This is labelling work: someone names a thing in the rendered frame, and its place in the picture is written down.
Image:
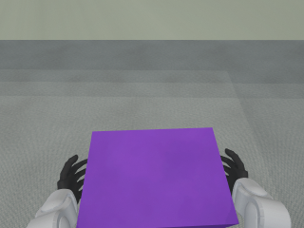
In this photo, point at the robot left hand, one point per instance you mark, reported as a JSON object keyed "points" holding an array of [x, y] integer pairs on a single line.
{"points": [[68, 178]]}

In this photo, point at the robot right forearm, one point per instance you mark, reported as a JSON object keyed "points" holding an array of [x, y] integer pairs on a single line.
{"points": [[257, 207]]}

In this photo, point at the robot right hand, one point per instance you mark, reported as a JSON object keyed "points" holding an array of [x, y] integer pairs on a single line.
{"points": [[235, 171]]}

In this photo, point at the robot left forearm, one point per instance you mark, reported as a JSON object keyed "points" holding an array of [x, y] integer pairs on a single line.
{"points": [[59, 211]]}

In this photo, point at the carton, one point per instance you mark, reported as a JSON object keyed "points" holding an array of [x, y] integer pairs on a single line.
{"points": [[155, 178]]}

